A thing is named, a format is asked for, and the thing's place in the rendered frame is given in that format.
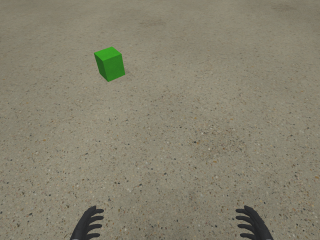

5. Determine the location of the robot left hand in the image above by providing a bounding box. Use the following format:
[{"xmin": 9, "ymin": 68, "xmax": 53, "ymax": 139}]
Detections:
[{"xmin": 70, "ymin": 205, "xmax": 104, "ymax": 240}]

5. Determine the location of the carton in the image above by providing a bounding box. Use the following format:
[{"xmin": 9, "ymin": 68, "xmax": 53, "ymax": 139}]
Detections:
[{"xmin": 94, "ymin": 46, "xmax": 125, "ymax": 82}]

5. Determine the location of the robot right hand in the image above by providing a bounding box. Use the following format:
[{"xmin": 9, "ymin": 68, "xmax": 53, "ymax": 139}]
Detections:
[{"xmin": 235, "ymin": 205, "xmax": 274, "ymax": 240}]

